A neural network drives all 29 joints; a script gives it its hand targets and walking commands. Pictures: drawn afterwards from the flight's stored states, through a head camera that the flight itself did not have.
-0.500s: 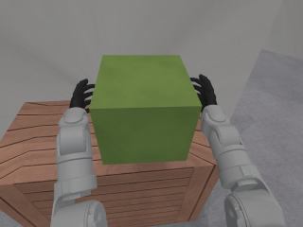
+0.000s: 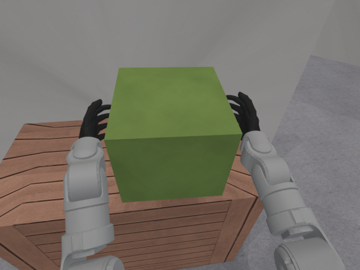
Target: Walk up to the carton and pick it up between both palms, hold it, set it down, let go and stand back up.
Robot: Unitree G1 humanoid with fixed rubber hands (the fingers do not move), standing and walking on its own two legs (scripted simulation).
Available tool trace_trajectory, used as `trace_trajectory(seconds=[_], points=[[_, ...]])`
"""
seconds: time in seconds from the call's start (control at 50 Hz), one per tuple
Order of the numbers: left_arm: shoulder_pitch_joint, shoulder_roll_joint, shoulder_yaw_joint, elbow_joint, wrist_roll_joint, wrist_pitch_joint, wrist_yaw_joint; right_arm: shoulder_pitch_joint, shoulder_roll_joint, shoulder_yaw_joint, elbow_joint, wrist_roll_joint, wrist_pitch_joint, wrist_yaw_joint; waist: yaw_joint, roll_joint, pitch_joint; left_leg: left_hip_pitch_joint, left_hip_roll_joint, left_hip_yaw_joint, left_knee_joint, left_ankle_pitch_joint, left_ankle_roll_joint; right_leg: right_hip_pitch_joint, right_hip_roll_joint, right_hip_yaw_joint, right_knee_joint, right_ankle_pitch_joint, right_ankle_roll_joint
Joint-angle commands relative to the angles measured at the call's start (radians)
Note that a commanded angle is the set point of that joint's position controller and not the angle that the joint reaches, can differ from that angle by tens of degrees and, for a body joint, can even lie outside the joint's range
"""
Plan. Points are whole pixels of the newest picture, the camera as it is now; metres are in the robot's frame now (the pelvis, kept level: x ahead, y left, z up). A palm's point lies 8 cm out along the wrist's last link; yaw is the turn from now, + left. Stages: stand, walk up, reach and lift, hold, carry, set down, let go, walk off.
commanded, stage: hold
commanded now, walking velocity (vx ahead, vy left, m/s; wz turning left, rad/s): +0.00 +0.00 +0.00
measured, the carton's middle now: (170, 131) +0.41 +0.00 +0.12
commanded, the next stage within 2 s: none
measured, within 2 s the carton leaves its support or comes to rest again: neither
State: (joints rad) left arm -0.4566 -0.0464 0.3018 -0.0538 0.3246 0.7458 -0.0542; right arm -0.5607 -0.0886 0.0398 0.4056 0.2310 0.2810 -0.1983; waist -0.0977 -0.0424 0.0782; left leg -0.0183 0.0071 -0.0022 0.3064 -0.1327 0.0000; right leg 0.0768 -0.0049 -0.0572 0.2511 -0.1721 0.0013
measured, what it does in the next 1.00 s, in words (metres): stands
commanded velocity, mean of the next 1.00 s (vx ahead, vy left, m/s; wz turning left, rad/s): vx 0.00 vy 0.00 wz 0.00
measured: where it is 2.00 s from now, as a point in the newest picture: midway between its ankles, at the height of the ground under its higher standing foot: outside the picture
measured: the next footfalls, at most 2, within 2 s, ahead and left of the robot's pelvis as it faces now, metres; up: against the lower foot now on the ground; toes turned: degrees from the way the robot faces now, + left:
none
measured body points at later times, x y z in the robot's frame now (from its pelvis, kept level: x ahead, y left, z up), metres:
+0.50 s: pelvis -0.01 -0.01 +0.00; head -0.05 +0.02 +0.45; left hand +0.37 +0.17 +0.17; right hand +0.37 -0.16 +0.18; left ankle +0.03 +0.12 -0.75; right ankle -0.01 -0.12 -0.75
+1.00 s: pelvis -0.01 +0.00 +0.00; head -0.04 +0.02 +0.45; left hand +0.36 +0.17 +0.17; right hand +0.36 -0.16 +0.17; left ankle +0.03 +0.12 -0.75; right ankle -0.01 -0.12 -0.75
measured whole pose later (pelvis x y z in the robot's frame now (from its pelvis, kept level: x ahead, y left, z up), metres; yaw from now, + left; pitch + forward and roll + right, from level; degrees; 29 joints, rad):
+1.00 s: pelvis -0.01 +0.00 +0.00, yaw -1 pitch -8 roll +0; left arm -0.50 -0.05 0.32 0.01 0.33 0.73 -0.04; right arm -0.60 -0.08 0.00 0.46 0.19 0.27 -0.18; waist -0.07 -0.04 0.06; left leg -0.04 0.01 0.01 0.29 -0.11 0.00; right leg 0.03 0.00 -0.05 0.27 -0.16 0.00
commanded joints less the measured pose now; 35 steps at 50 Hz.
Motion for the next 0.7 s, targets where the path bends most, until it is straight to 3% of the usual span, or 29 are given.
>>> trace_trajectory(seconds=[0.0,0.02,0.06,0.08,0.1,0.12,0.14,0.18,0.2,0.22,0.24,0.26,0.28,0.3,0.32,0.34,0.36,0.38,0.4,0.42,0.44,0.5,0.52,0.54,0.56,0.6,0.64,0.66,0.68], points=[[-0.673,-0.402,-0.507,-0.124,-0.173,-0.098,-0.131,-0.724,0.466,0.319,-0.331,0.042,-0.057,0.144,0.02,0.074,-0.455,0.268,-0.029,0.014,0.027,0.336,-0.035,-0.091,0.059,-0.05,-0.008,0.187,0.032],[-0.645,-0.388,-0.486,-0.086,-0.148,-0.091,-0.133,-0.726,0.471,0.328,-0.31,0.022,-0.05,0.151,0.025,0.041,-0.397,0.232,-0.027,0.02,0.001,0.242,-0.016,-0.088,0.054,-0.045,-0.021,0.129,0.029],[-0.742,-0.381,-0.473,-0.083,-0.159,-0.103,-0.142,-0.722,0.492,0.277,-0.239,-0.003,-0.046,0.166,0.018,0.051,-0.388,0.178,-0.026,0.038,-0.029,0.114,-0.008,-0.096,0.043,-0.036,-0.022,0.04,0.027],[-0.708,-0.391,-0.464,-0.105,-0.163,-0.099,-0.134,-0.723,0.5,0.28,-0.239,-0.005,-0.054,0.17,0.033,0.03,-0.393,0.159,-0.022,0.038,-0.036,0.102,0.003,-0.095,0.043,-0.038,-0.009,0.043,0.027],[-0.758,-0.405,-0.48,-0.077,-0.173,-0.109,-0.138,-0.744,0.513,0.249,-0.253,-0.014,-0.062,0.172,0.017,0.05,-0.414,0.158,-0.023,0.047,-0.031,0.083,-0.003,-0.1,0.039,-0.027,-0.019,0.034,0.02],[-0.761,-0.382,-0.471,-0.072,-0.18,-0.111,-0.132,-0.772,0.523,0.264,-0.246,-0.01,-0.067,0.174,0.037,0.035,-0.421,0.156,-0.03,0.045,-0.036,0.088,0.008,-0.096,0.035,-0.025,-0.015,0.053,0.031],[-0.807,-0.395,-0.479,-0.072,-0.183,-0.119,-0.133,-0.805,0.533,0.261,-0.234,-0.029,-0.075,0.176,0.033,0.035,-0.448,0.165,-0.024,0.046,-0.038,0.064,0.007,-0.102,0.029,-0.029,-0.014,0.032,0.03],[-0.749,-0.386,-0.436,0.023,-0.162,-0.114,-0.132,-0.829,0.535,0.241,-0.203,-0.039,-0.08,0.174,0.056,0.032,-0.431,0.136,-0.031,0.055,-0.046,0.05,0.017,-0.101,0.027,-0.025,-0.02,0.021,0.03],[-0.773,-0.38,-0.423,0.078,-0.144,-0.114,-0.138,-0.842,0.516,0.212,-0.157,-0.062,-0.074,0.174,0.033,0.029,-0.384,0.131,-0.029,0.052,-0.059,-0.004,0.02,-0.123,0.023,-0.021,-0.036,-0.033,0.029],[-0.77,-0.384,-0.392,0.087,-0.132,-0.115,-0.143,-0.812,0.533,0.189,-0.098,-0.07,-0.072,0.181,0.044,0.041,-0.374,0.122,-0.025,0.056,-0.071,-0.02,0.023,-0.127,0.026,-0.029,-0.033,-0.041,0.026],[-0.782,-0.385,-0.399,0.063,-0.141,-0.12,-0.151,-0.796,0.547,0.181,-0.081,-0.075,-0.072,0.179,0.013,0.03,-0.387,0.124,-0.026,0.059,-0.07,-0.03,0.031,-0.089,0.017,-0.022,-0.034,-0.03,0.03],[-0.771,-0.366,-0.381,0.072,-0.132,-0.118,-0.154,-0.811,0.537,0.179,-0.079,-0.074,-0.075,0.177,0.043,0.039,-0.404,0.118,-0.029,0.065,-0.067,0.008,0.024,-0.093,0.017,-0.016,-0.029,0.006,0.035],[-0.776,-0.374,-0.399,0.052,-0.147,-0.124,-0.155,-0.81,0.549,0.191,-0.118,-0.064,-0.081,0.169,0.019,0.028,-0.434,0.123,-0.03,0.061,-0.056,0.042,0.028,-0.062,0.02,-0.015,-0.026,0.056,0.038],[-0.81,-0.394,-0.419,0.03,-0.16,-0.136,-0.15,-0.839,0.565,0.2,-0.125,-0.049,-0.092,0.172,0.02,0.061,-0.486,0.145,-0.034,0.058,-0.047,0.057,0.018,-0.057,0.023,-0.021,-0.014,0.063,0.035],[-0.792,-0.37,-0.391,0.06,-0.139,-0.137,-0.149,-0.826,0.568,0.2,-0.125,-0.063,-0.086,0.167,0.034,0.024,-0.45,0.12,-0.04,0.066,-0.045,0.061,0.028,-0.049,0.023,-0.017,-0.02,0.075,0.045],[-0.8,-0.396,-0.425,0.056,-0.167,-0.139,-0.155,-0.838,0.557,0.186,-0.124,-0.06,-0.092,0.165,0.003,0.047,-0.455,0.147,-0.035,0.051,-0.044,0.075,0.018,-0.067,0.027,-0.03,-0.023,0.076,0.036],[-0.79,-0.382,-0.385,0.11,-0.127,-0.132,-0.153,-0.851,0.554,0.186,-0.072,-0.07,-0.088,0.166,0.032,0.051,-0.415,0.144,-0.032,0.061,-0.045,0.065,0.021,-0.079,0.024,-0.031,-0.025,0.062,0.037],[-0.788,-0.399,-0.415,0.074,-0.159,-0.135,-0.156,-0.799,0.55,0.162,-0.09,-0.076,-0.092,0.162,-0.003,0.051,-0.426,0.16,-0.033,0.05,-0.04,0.091,0.007,-0.076,0.028,-0.03,-0.025,0.074,0.035],[-0.825,-0.384,-0.414,0.054,-0.149,-0.138,-0.151,-0.829,0.557,0.175,-0.064,-0.059,-0.091,0.169,0.016,0.086,-0.431,0.16,-0.031,0.049,-0.04,0.105,0.003,-0.094,0.031,-0.037,-0.022,0.075,0.032],[-0.79,-0.404,-0.417,0.03,-0.157,-0.143,-0.147,-0.784,0.549,0.185,-0.077,-0.053,-0.092,0.171,0.003,0.071,-0.454,0.184,-0.033,0.045,-0.03,0.139,0.006,-0.061,0.037,-0.038,-0.019,0.096,0.031],[-0.774,-0.387,-0.408,0.03,-0.132,-0.137,-0.145,-0.775,0.533,0.207,-0.06,-0.041,-0.085,0.167,0.024,0.085,-0.428,0.191,-0.03,0.046,-0.025,0.198,-0.004,-0.061,0.034,-0.039,-0.01,0.157,0.037],[-0.721,-0.381,-0.42,-0.009,-0.15,-0.133,-0.153,-0.764,0.536,0.255,-0.142,-0.022,-0.091,0.146,0.009,0.042,-0.471,0.208,-0.044,0.047,0.002,0.274,-0.005,0.01,0.04,-0.032,-0.002,0.292,0.048],[-0.715,-0.403,-0.458,-0.038,-0.175,-0.127,-0.153,-0.764,0.528,0.275,-0.201,0.0,-0.099,0.138,-0.009,0.066,-0.493,0.222,-0.05,0.042,0.017,0.315,-0.015,0.027,0.042,-0.035,0.005,0.331,0.048],[-0.678,-0.394,-0.456,-0.06,-0.168,-0.122,-0.151,-0.742,0.521,0.291,-0.213,0.023,-0.091,0.132,0.007,0.076,-0.488,0.23,-0.053,0.04,0.026,0.358,-0.016,0.032,0.047,-0.029,0.013,0.377,0.055],[-0.658,-0.373,-0.445,-0.027,-0.152,-0.108,-0.155,-0.747,0.497,0.294,-0.203,0.018,-0.08,0.127,0.007,0.054,-0.471,0.225,-0.049,0.035,0.023,0.35,-0.013,0.03,0.044,-0.034,0.008,0.371,0.057],[-0.647,-0.393,-0.47,-0.075,-0.157,-0.105,-0.156,-0.726,0.494,0.298,-0.244,0.029,-0.078,0.125,-0.014,0.055,-0.484,0.26,-0.042,0.033,0.03,0.382,-0.024,0.033,0.053,-0.036,0.01,0.371,0.047],[-0.706,-0.397,-0.505,-0.123,-0.183,-0.108,-0.152,-0.715,0.49,0.304,-0.278,0.042,-0.069,0.126,-0.021,0.088,-0.459,0.259,-0.04,0.024,0.04,0.383,-0.033,-0.001,0.058,-0.039,0.006,0.327,0.044],[-0.711,-0.403,-0.496,-0.109,-0.171,-0.112,-0.148,-0.747,0.495,0.307,-0.275,0.043,-0.07,0.131,-0.007,0.064,-0.47,0.26,-0.037,0.017,0.021,0.334,-0.024,-0.019,0.057,-0.042,-0.005,0.264,0.042],[-0.697,-0.408,-0.505,-0.121,-0.171,-0.106,-0.148,-0.706,0.502,0.309,-0.282,0.035,-0.067,0.132,-0.002,0.087,-0.434,0.226,-0.04,0.023,0.017,0.327,-0.024,-0.02,0.054,-0.047,-0.001,0.264,0.042]])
